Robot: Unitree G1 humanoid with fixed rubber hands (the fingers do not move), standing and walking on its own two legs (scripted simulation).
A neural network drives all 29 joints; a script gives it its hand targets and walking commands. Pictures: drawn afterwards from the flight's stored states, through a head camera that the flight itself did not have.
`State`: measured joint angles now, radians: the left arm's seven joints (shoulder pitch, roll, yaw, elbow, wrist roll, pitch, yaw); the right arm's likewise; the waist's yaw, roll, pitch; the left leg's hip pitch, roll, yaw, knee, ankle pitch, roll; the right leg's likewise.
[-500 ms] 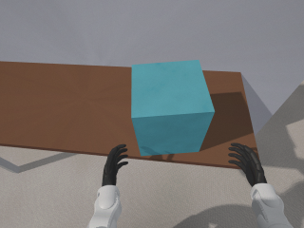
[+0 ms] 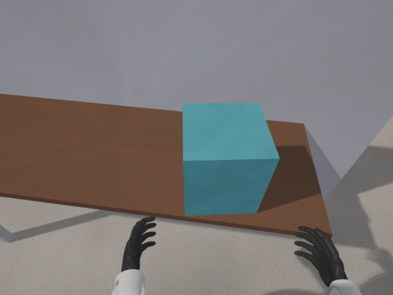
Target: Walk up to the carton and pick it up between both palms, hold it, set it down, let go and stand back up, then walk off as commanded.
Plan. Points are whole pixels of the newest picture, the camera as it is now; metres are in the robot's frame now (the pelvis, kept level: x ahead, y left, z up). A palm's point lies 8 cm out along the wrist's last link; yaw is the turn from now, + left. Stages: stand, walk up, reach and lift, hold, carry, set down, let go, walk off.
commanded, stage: set down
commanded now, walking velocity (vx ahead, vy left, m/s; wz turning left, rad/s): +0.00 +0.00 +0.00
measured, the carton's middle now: (221, 160) +0.47 -0.02 -0.04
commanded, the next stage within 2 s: none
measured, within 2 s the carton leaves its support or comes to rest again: neither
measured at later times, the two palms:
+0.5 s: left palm (125, 268) +0.18 +0.18 -0.06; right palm (329, 280) +0.18 -0.23 -0.05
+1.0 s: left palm (113, 272) +0.17 +0.20 -0.06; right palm (319, 292) +0.16 -0.21 -0.06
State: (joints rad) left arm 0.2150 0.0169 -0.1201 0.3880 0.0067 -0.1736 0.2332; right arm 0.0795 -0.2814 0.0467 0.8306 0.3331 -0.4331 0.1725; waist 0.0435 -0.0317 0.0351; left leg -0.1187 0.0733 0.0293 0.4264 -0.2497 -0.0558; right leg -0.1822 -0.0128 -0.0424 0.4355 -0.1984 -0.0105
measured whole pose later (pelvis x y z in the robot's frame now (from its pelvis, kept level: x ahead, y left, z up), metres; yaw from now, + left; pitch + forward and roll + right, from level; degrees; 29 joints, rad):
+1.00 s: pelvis +0.01 +0.02 +0.00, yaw -1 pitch -5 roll +0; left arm 0.22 0.10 -0.09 0.46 -0.02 0.01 0.14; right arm 0.19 -0.23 -0.04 0.70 0.13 -0.23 0.14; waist 0.03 0.00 0.07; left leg -0.05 0.05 0.06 0.39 -0.25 -0.03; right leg -0.11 -0.03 -0.01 0.38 -0.18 0.01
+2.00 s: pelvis +0.01 +0.02 +0.00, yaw -1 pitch -7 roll -1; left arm 0.21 0.18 -0.03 0.50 0.00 0.18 0.03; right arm 0.22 -0.18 -0.04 0.75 -0.01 -0.19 0.02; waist 0.01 -0.01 0.10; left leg -0.01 0.06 0.06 0.41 -0.27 -0.03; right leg -0.06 -0.02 -0.01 0.37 -0.19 0.02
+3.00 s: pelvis +0.02 +0.02 +0.00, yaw -1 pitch -2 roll +0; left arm 0.20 0.27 0.00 0.67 0.03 0.03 0.01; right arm 0.21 -0.26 -0.02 0.79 -0.04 -0.06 0.01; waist 0.01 0.00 0.02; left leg -0.12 0.05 0.05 0.46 -0.30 -0.02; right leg -0.19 -0.04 -0.01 0.47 -0.24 0.02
